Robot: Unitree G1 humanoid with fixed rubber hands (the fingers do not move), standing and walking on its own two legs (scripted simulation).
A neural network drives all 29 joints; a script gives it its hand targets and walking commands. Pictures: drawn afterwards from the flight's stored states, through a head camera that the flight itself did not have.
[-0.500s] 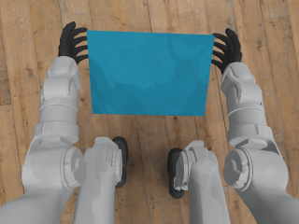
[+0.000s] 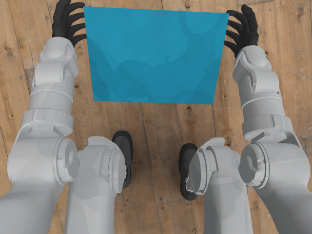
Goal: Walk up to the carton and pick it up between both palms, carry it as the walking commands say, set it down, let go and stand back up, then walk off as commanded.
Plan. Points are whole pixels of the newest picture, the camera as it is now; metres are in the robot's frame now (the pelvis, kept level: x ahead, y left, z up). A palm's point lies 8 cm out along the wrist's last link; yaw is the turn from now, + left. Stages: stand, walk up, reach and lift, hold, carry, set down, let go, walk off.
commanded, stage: set down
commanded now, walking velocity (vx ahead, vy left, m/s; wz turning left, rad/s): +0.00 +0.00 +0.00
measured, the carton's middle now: (154, 55) +0.51 +0.03 -0.26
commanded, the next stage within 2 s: none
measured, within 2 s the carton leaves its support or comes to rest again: rests again in 1.88 s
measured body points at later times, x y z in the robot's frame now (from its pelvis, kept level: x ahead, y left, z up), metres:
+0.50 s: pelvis +0.00 +0.00 -0.03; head +0.35 +0.02 +0.25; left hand +0.54 +0.23 -0.17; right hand +0.55 -0.16 -0.18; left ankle +0.14 +0.12 -0.36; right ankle +0.10 -0.12 -0.36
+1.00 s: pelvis +0.01 +0.00 -0.03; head +0.37 +0.01 +0.24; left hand +0.55 +0.23 -0.19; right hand +0.56 -0.16 -0.19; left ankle +0.14 +0.12 -0.36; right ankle +0.10 -0.12 -0.36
